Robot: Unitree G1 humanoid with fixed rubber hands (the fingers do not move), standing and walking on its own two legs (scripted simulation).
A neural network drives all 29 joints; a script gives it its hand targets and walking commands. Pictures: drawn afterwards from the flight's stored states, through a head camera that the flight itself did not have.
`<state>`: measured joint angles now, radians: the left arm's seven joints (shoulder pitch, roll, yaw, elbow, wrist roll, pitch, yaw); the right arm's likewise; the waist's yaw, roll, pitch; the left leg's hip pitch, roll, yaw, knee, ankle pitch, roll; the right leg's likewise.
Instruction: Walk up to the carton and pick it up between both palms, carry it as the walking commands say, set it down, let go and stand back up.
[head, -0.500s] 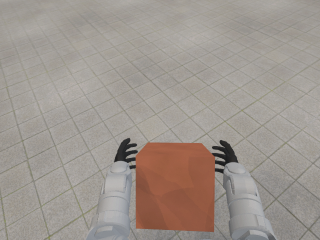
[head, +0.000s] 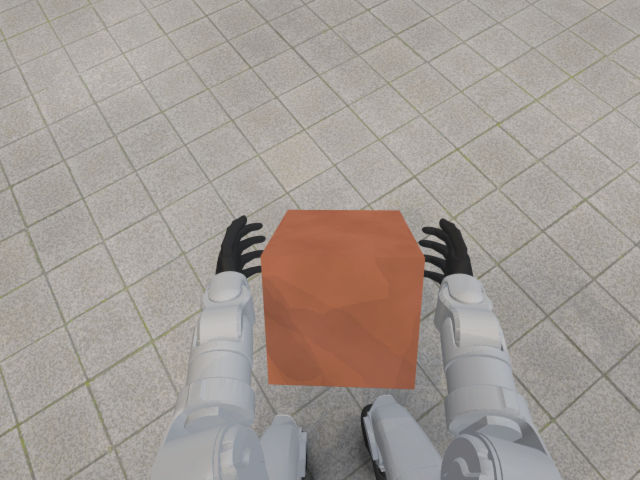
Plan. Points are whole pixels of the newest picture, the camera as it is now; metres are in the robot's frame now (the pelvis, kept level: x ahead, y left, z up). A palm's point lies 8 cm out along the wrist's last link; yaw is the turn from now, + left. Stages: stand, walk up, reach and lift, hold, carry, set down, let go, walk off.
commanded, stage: set down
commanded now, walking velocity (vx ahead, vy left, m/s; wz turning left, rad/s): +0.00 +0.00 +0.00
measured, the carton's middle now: (342, 286) +0.39 -0.04 -0.18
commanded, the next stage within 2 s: none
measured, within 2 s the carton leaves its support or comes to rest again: neither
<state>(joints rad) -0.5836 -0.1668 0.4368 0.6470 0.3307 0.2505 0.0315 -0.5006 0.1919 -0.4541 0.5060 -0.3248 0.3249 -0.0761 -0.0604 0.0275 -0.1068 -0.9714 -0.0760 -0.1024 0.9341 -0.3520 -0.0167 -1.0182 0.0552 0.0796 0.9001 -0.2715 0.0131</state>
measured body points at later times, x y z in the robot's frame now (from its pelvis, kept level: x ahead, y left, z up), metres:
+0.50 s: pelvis +0.00 +0.01 -0.07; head +0.18 +0.00 +0.34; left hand +0.41 +0.11 -0.15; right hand +0.38 -0.18 -0.15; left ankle +0.04 +0.13 -0.67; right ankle +0.08 -0.12 -0.67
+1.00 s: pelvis -0.02 +0.01 -0.15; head +0.21 +0.00 +0.24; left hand +0.43 +0.11 -0.23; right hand +0.40 -0.18 -0.24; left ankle +0.04 +0.13 -0.67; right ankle +0.08 -0.12 -0.67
